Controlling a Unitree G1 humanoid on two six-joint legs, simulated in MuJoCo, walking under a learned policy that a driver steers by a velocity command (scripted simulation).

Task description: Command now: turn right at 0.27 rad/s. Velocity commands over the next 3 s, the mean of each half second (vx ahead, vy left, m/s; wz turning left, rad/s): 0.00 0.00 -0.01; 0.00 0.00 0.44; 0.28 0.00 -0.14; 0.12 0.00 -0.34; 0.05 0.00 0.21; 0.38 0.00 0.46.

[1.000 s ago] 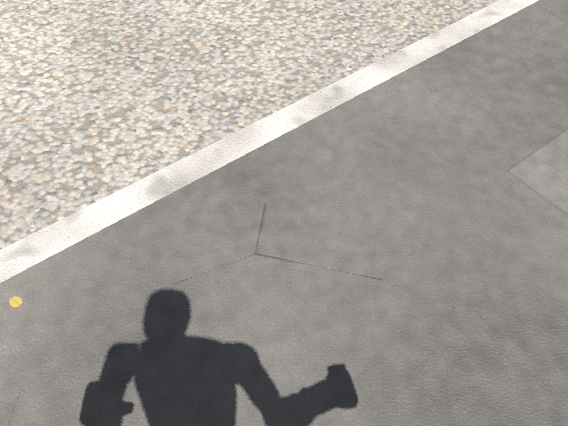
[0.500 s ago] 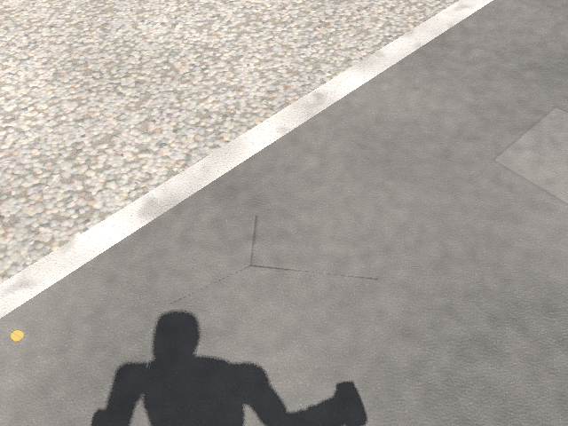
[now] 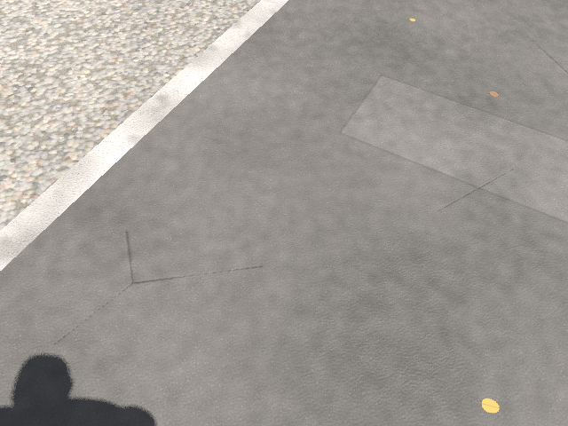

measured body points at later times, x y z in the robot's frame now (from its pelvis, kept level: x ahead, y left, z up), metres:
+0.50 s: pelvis +0.01 -0.04 -0.01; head +0.02 -0.04 +0.44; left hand +0.17 +0.23 -0.11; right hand +0.12 -0.33 -0.12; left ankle -0.01 +0.09 -0.73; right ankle +0.00 -0.15 -0.74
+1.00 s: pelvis -0.01 +0.03 +0.00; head +0.01 +0.07 +0.45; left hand +0.05 +0.35 -0.12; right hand +0.21 -0.20 -0.08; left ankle -0.02 +0.09 -0.74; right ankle +0.05 -0.15 -0.67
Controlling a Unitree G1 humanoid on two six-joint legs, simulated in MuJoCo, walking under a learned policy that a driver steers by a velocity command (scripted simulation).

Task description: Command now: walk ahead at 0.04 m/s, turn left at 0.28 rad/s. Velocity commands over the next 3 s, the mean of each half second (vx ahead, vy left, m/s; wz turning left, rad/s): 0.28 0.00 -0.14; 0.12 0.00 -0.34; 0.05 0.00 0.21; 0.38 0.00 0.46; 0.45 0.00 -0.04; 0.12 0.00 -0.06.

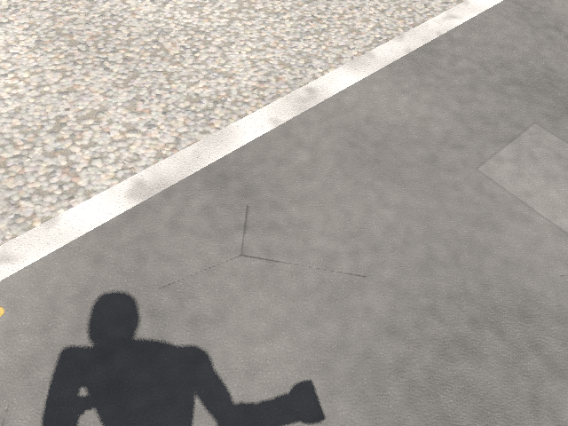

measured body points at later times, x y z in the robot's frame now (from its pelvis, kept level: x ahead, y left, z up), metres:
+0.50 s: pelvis +0.12 -0.08 +0.00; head +0.14 -0.10 +0.45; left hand +0.23 +0.19 -0.11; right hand +0.22 -0.37 -0.11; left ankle +0.11 +0.06 -0.68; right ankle +0.08 -0.16 -0.75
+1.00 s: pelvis +0.28 -0.09 -0.01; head +0.32 -0.10 +0.43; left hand +0.49 +0.13 -0.12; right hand +0.35 -0.38 -0.12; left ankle +0.39 -0.02 -0.75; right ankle +0.22 -0.22 -0.72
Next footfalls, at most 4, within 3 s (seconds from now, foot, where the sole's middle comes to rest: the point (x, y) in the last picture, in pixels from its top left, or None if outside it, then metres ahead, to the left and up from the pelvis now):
0.36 right None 0.12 -0.16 -0.78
0.76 left None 0.42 -0.03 -0.78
1.08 right None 0.30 -0.24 -0.78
1.74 right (390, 417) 0.48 -0.29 -0.78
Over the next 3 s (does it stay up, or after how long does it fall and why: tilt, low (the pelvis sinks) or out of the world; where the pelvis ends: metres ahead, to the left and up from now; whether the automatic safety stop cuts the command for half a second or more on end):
stays up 0.88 -0.11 -0.02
